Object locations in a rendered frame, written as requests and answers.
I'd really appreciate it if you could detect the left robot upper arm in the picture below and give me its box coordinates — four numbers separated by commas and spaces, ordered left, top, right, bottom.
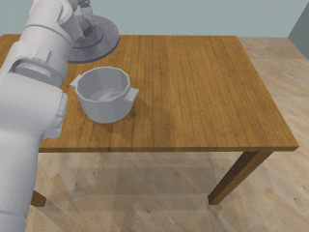
0, 72, 69, 232

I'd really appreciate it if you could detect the left robot hand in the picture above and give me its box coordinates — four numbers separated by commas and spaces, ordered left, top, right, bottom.
74, 0, 95, 43

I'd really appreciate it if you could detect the pot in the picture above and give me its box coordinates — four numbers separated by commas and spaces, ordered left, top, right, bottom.
70, 66, 139, 124

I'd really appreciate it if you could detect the lid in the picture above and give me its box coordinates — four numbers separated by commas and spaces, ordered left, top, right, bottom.
68, 14, 120, 64

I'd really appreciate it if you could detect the robot left forearm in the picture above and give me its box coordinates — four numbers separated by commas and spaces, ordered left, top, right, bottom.
0, 0, 81, 87

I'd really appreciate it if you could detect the table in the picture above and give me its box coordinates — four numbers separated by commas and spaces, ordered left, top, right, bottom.
0, 34, 299, 207

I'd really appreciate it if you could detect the knob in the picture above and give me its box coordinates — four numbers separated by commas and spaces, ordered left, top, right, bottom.
77, 17, 93, 38

